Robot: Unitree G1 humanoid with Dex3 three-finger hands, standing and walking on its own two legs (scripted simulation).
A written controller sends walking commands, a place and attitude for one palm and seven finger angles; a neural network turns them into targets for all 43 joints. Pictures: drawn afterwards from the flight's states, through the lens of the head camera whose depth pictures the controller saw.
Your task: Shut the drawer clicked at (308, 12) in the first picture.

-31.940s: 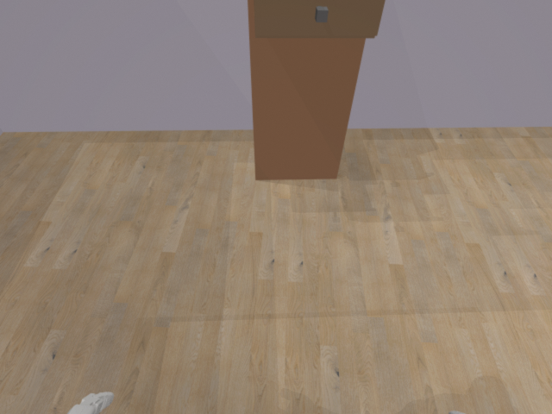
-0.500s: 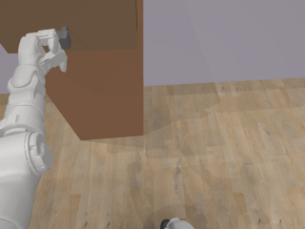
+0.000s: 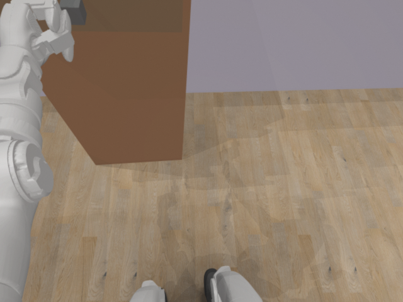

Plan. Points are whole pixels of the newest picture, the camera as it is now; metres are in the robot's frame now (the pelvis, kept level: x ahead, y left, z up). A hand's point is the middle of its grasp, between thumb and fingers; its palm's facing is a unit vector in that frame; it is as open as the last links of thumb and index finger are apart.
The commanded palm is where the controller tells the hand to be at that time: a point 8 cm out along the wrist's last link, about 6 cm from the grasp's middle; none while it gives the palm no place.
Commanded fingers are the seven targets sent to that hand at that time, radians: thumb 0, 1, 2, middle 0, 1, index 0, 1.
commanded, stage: bring the fist close to the handle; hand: left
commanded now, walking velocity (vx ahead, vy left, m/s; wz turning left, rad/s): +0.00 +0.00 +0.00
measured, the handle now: (74, 4) +0.63 +0.17 +0.16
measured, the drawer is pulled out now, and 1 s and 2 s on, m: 0.07 0.00 0.00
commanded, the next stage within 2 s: push the drawer shut in 0.10 s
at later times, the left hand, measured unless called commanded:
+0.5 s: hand (70, 25) +0.58 +0.17 +0.16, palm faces +0.00 -1.00 -0.02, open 2.5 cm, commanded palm +0.60 +0.20 +0.14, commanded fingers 0.00 0.90 0.90 -1.40 -1.60 -1.40 -1.60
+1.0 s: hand (72, 8) +0.62 +0.17 +0.16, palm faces -0.01 -1.00 -0.01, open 2.5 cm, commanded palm +0.66 +0.19 +0.14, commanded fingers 0.00 0.90 0.90 -1.40 -1.60 -1.40 -1.60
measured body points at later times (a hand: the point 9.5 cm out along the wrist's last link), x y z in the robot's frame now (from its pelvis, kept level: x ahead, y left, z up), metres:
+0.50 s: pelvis +0.00 +0.00 -0.01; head +0.14 +0.02 +0.42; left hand +0.57 +0.22 +0.16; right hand -0.05 -0.26 -0.10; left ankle +0.01 +0.10 -0.70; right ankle +0.05 -0.13 -0.70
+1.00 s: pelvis +0.01 +0.00 -0.01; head +0.19 +0.01 +0.40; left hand +0.62 +0.22 +0.16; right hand -0.09 -0.25 -0.09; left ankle +0.01 +0.10 -0.70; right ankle +0.05 -0.13 -0.70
